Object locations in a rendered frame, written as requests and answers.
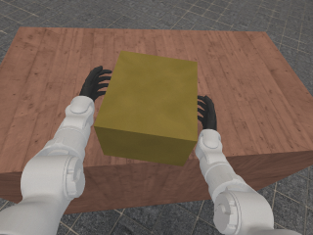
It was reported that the robot left upper arm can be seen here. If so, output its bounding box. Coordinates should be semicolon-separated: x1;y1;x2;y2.
0;155;86;235

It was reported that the robot right hand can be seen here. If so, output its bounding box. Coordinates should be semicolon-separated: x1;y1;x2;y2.
198;95;217;131

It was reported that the left robot forearm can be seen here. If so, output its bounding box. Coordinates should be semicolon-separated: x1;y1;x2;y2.
21;95;95;196

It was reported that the pedestal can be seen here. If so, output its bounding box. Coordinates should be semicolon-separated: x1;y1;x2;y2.
0;26;313;214

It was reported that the carton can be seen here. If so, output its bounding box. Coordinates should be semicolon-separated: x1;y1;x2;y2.
94;50;198;166

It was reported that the robot left hand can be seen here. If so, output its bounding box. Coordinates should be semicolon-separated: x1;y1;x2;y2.
79;66;112;103

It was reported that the right robot forearm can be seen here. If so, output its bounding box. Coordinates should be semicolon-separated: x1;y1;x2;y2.
195;128;274;226

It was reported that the robot right upper arm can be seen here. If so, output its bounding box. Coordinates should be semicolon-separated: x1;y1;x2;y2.
213;190;302;235

